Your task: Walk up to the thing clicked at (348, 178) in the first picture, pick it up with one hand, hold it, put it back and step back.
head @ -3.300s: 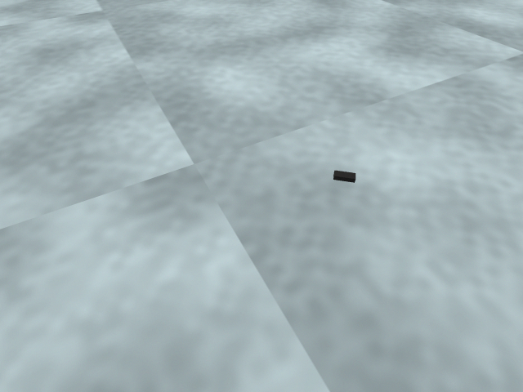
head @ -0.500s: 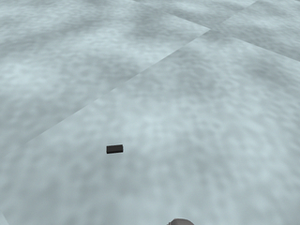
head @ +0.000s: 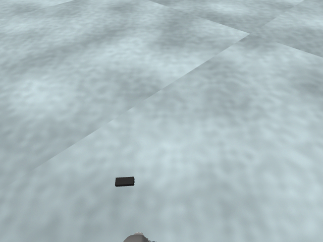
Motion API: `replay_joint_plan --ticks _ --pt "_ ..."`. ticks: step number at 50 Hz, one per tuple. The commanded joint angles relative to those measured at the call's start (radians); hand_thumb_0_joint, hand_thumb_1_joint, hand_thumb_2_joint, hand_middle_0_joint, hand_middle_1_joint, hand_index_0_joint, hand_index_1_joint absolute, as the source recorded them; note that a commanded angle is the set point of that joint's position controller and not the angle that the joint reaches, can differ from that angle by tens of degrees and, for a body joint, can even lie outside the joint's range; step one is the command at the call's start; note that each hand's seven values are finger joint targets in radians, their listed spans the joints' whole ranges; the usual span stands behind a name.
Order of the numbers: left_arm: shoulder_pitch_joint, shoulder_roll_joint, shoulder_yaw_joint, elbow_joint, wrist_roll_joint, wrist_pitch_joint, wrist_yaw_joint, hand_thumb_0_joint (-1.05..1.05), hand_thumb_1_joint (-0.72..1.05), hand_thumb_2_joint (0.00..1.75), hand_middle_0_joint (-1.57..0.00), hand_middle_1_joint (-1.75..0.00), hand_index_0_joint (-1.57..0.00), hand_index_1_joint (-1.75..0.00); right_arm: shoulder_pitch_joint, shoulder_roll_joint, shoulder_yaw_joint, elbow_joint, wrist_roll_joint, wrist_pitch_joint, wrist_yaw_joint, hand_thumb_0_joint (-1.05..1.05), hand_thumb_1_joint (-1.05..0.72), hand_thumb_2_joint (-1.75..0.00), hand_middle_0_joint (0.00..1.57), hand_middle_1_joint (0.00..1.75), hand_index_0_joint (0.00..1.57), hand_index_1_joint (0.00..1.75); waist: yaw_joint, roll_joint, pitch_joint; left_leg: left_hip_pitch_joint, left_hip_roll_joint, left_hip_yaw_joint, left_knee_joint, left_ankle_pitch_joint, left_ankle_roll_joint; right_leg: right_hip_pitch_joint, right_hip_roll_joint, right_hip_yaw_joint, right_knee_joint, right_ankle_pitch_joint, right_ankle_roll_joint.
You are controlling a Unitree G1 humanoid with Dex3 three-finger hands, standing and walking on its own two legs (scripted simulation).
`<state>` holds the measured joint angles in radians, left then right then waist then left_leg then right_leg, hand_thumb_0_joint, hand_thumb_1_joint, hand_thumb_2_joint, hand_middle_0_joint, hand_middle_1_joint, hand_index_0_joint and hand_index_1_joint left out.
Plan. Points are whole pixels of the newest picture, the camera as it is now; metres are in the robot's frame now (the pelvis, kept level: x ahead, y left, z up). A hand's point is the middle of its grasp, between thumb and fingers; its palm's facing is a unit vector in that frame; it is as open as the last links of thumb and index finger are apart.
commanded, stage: walk up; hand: left
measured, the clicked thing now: (124, 181) +0.61 +0.31 -0.75
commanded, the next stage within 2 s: none
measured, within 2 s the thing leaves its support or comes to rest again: neither
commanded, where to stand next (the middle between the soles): +0.23 +0.00 m, yaw +3 degrees
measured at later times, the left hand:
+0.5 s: hand (88, 232) +0.19 +0.25 -0.16, palm faces +0.01 -0.91 -0.42, open 7.4 cm
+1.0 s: hand (88, 222) +0.21 +0.26 -0.16, palm faces +0.04 -0.92 -0.38, open 7.4 cm
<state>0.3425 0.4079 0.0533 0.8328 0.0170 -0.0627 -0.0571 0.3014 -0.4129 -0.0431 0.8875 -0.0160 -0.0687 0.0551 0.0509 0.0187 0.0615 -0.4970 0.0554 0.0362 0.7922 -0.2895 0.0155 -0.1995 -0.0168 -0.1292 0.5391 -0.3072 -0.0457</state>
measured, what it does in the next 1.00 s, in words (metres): walks ahead: left foot, then right foot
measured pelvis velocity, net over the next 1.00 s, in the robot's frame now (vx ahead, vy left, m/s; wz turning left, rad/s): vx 0.18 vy -0.02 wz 0.08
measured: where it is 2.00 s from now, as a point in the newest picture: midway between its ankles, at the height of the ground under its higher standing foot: outside the picture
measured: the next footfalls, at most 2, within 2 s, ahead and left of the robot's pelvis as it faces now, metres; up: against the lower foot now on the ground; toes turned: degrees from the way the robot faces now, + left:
left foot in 0.10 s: +0.18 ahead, +0.11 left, +0.00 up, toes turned +6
right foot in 0.46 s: +0.26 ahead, -0.15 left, +0.00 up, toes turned +3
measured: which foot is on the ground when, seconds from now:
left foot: up 0.00-0.08, down 0.10-0.48, up 0.50-0.76, down 0.78-1.00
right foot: down 0.00-0.14, up 0.16-0.44, down 0.46-1.00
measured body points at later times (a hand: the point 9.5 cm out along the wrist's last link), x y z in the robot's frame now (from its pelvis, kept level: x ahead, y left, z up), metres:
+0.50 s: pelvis +0.13 -0.04 -0.02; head +0.15 -0.05 +0.43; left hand +0.19 +0.29 -0.13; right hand +0.21 -0.36 -0.14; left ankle +0.14 +0.10 -0.73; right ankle +0.22 -0.17 -0.74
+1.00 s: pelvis +0.18 -0.02 -0.01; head +0.20 -0.01 +0.44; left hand +0.21 +0.30 -0.14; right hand +0.27 -0.33 -0.13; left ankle +0.18 +0.10 -0.73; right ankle +0.22 -0.15 -0.73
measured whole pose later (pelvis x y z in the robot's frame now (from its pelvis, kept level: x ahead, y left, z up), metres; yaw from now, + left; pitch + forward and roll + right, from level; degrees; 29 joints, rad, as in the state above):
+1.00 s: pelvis +0.18 -0.02 -0.01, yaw +4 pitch -2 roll -1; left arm 0.20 0.39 0.01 1.03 0.01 -0.04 0.01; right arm 0.18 -0.38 -0.02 1.03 -0.01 0.00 0.02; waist 0.01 0.00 0.07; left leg -0.30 0.03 0.03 0.67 -0.34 0.00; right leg -0.31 -0.03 -0.02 0.64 -0.29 0.02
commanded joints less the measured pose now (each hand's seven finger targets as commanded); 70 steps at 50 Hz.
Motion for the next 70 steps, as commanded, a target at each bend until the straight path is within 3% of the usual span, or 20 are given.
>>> replay_joint_plan --ticks 1,5,7,9,14,19,22,23,24,25,30,38,39,40,42,46,49,52,59,70 --pt "-0.002 0.267 0.078 -0.085 -0.007 -0.026 0.017 0.00 0.90 0.90 -0.20 -0.30 -0.20 -0.30 -0.028 -0.167 -0.057 -0.100 0.003 -0.033 -0.010 0.00 -0.90 -0.90 0.20 0.30 0.20 0.30 -0.005 -0.141 -0.009 0.063 0.000 0.026 -0.147 0.075 0.015 0.006 -0.267 0.213 -0.189 0.182 -0.171" --pt "-0.001 0.206 0.039 -0.100 -0.010 -0.016 0.019 0.00 0.90 0.90 -0.20 -0.30 -0.20 -0.30 0.144 -0.219 -0.090 -0.053 0.000 -0.044 -0.029 0.00 -0.90 -0.90 0.20 0.30 0.20 0.30 -0.121 0.028 -0.105 0.530 -0.041 0.000 -0.272 0.057 0.077 -0.226 -0.162 0.075 0.183 0.326 -0.076" --pt "0.039 0.191 0.044 -0.102 -0.019 -0.005 0.030 0.00 0.90 0.90 -0.20 -0.30 -0.20 -0.30 0.228 -0.366 -0.127 -0.092 0.010 -0.045 -0.044 0.00 -0.90 -0.90 0.20 0.30 0.20 0.30 -0.150 0.219 -0.165 0.669 0.387 -0.716 -0.501 -0.118 0.290 -0.527 0.018 0.071 0.611 -0.241 0.006" --pt "-0.018 0.257 0.050 -0.081 -0.008 0.009 0.038 0.00 0.90 0.90 -0.20 -0.30 -0.20 -0.30 0.137 -0.315 -0.114 -0.108 0.025 -0.036 -0.047 0.00 -0.90 -0.90 0.20 0.30 0.20 0.30 -0.107 0.020 -0.025 0.434 0.348 -0.560 -0.521 -0.144 0.288 -0.504 -0.074 0.200 0.669 -0.192 -0.001" --pt "0.072 0.198 0.051 -0.010 -0.007 0.017 0.018 0.00 0.90 0.90 -0.20 -0.30 -0.20 -0.30 0.014 -0.260 -0.077 -0.119 0.012 -0.037 -0.046 0.00 -0.90 -0.90 0.20 0.30 0.20 0.30 -0.043 0.143 0.017 0.205 0.184 -0.183 -0.502 0.064 0.203 -0.309 -0.096 0.131 0.423 -0.041 0.038" --pt "0.020 0.164 0.046 0.027 -0.014 0.007 0.047 0.00 0.90 0.90 -0.20 -0.30 -0.20 -0.30 -0.059 -0.232 -0.053 -0.111 0.007 -0.001 -0.048 0.00 -0.90 -0.90 0.20 0.30 0.20 0.30 -0.037 0.155 -0.025 0.103 0.166 -0.102 -0.344 0.355 0.196 -0.122 -0.039 0.069 0.220 0.084 0.054" --pt "0.030 0.185 0.051 0.057 -0.007 -0.011 0.065 0.00 0.90 0.90 -0.20 -0.30 -0.20 -0.30 -0.094 -0.186 -0.034 -0.106 0.024 0.033 -0.048 0.00 -0.90 -0.90 0.20 0.30 0.20 0.30 -0.001 0.057 -0.086 0.054 0.082 -0.049 -0.124 0.190 0.111 0.054 0.002 0.076 0.023 0.217 0.031" --pt "0.083 0.235 0.066 0.056 0.004 -0.022 0.067 0.00 0.90 0.90 -0.20 -0.30 -0.20 -0.30 -0.029 -0.144 -0.023 -0.106 0.022 0.036 -0.046 0.00 -0.90 -0.90 0.20 0.30 0.20 0.30 0.008 -0.103 -0.128 0.012 0.026 -0.011 0.034 -0.077 0.085 0.111 -0.091 0.221 -0.078 0.049 0.003" --pt "0.050 0.312 0.075 0.033 0.013 -0.033 0.072 0.00 0.90 0.90 -0.20 -0.30 -0.20 -0.30 0.013 -0.093 -0.003 -0.101 0.019 0.049 -0.044 0.00 -0.90 -0.90 0.20 0.30 0.20 0.30 -0.022 -0.240 -0.084 -0.088 -0.053 -0.001 0.181 -0.256 0.033 0.052 -0.329 0.601 -0.237 -0.147 -0.069" --pt "0.002 0.378 0.085 0.025 0.002 -0.025 0.075 0.00 0.90 0.90 -0.20 -0.30 -0.20 -0.30 -0.037 -0.192 -0.037 -0.094 0.007 0.056 -0.057 0.00 -0.90 -0.90 0.20 0.30 0.20 0.30 -0.004 -0.216 -0.050 -0.106 -0.032 -0.062 0.268 -0.329 0.029 -0.019 -0.426 0.725 -0.279 -0.233 -0.208" --pt "-0.096 0.299 0.064 0.018 0.008 -0.020 0.080 0.00 0.90 0.90 -0.20 -0.30 -0.20 -0.30 0.011 -0.218 -0.058 0.007 -0.002 0.067 -0.043 0.00 -0.90 -0.90 0.20 0.30 0.20 0.30 -0.038 -0.205 -0.029 -0.028 0.026 -0.078 0.199 -0.149 0.014 -0.094 -0.265 0.433 -0.219 -0.209 -0.139" --pt "-0.182 0.232 0.028 0.022 0.000 0.010 0.069 0.00 0.90 0.90 -0.20 -0.30 -0.20 -0.30 0.009 -0.185 -0.059 0.075 -0.008 0.052 -0.042 0.00 -0.90 -0.90 0.20 0.30 0.20 0.30 -0.083 -0.126 -0.072 0.327 -0.047 0.008 -0.221 -0.030 0.018 -0.301 -0.201 0.259 -0.029 -0.122 -0.083" --pt "-0.174 0.187 0.011 0.027 -0.008 0.017 0.068 0.00 0.90 0.90 -0.20 -0.30 -0.20 -0.30 0.028 -0.215 -0.064 0.081 -0.015 0.044 -0.049 0.00 -0.90 -0.90 0.20 0.30 0.20 0.30 -0.092 -0.007 -0.070 0.343 0.023 -0.110 -0.346 -0.106 0.031 -0.337 -0.153 0.210 0.072 -0.172 -0.043" --pt "-0.161 0.139 -0.005 0.025 -0.022 0.023 0.068 0.00 0.90 0.90 -0.20 -0.30 -0.20 -0.30 -0.050 -0.286 -0.072 0.051 -0.017 0.039 -0.049 0.00 -0.90 -0.90 0.20 0.30 0.20 0.30 -0.064 0.191 -0.047 0.252 0.206 -0.438 -0.509 -0.378 0.104 -0.386 -0.029 0.114 0.204 -0.228 0.019" --pt "-0.154 0.224 0.019 0.075 -0.015 0.026 0.075 0.00 0.90 0.90 -0.20 -0.30 -0.20 -0.30 -0.162 -0.276 -0.062 0.025 -0.005 0.043 -0.047 0.00 -0.90 -0.90 0.20 0.30 0.20 0.30 -0.039 0.085 0.037 0.091 0.240 -0.430 -0.517 -0.359 0.186 -0.250 -0.036 0.142 0.299 -0.198 0.030" --pt "-0.081 0.204 0.017 0.160 -0.013 -0.007 0.083 0.00 0.90 0.90 -0.20 -0.30 -0.20 -0.30 -0.195 -0.182 -0.017 0.047 0.014 0.043 -0.042 0.00 -0.90 -0.90 0.20 0.30 0.20 0.30 0.003 0.077 -0.090 0.115 0.095 -0.150 -0.258 0.165 0.060 0.047 -0.056 0.183 -0.034 0.157 0.010" --pt "-0.221 0.254 0.008 0.132 -0.013 -0.004 0.077 0.00 0.90 0.90 -0.20 -0.30 -0.20 -0.30 -0.129 -0.180 -0.021 0.092 0.011 0.048 -0.050 0.00 -0.90 -0.90 0.20 0.30 0.20 0.30 -0.077 -0.004 -0.070 0.254 0.031 -0.100 -0.281 -0.008 0.030 -0.120 -0.164 0.319 -0.078 0.109 -0.046" --pt "-0.217 0.196 -0.018 0.165 -0.023 0.004 0.075 0.00 0.90 0.90 -0.20 -0.30 -0.20 -0.30 -0.207 -0.203 -0.021 0.105 0.014 0.041 -0.049 0.00 -0.90 -0.90 0.20 0.30 0.20 0.30 -0.043 0.030 -0.072 0.252 0.098 -0.174 -0.368 0.072 0.060 -0.069 -0.064 0.185 -0.029 0.155 0.005" --pt "-0.254 0.192 -0.021 0.212 -0.028 0.003 0.079 0.00 0.90 0.90 -0.20 -0.30 -0.20 -0.30 -0.238 -0.190 -0.016 0.148 0.021 0.039 -0.057 0.00 -0.90 -0.90 0.20 0.30 0.20 0.30 -0.051 0.006 -0.145 0.355 0.077 -0.093 -0.361 0.332 0.037 0.043 -0.105 0.195 -0.068 0.399 0.014" --pt "-0.322 0.175 -0.027 0.251 -0.014 0.014 0.075 0.00 0.90 0.90 -0.20 -0.30 -0.20 -0.30 -0.315 -0.174 -0.018 0.183 0.015 0.050 -0.051 0.00 -0.90 -0.90 0.20 0.30 0.20 0.30 -0.053 -0.013 -0.105 0.396 0.079 -0.070 -0.468 0.230 0.023 0.057 -0.107 0.201 -0.172 0.331 0.034"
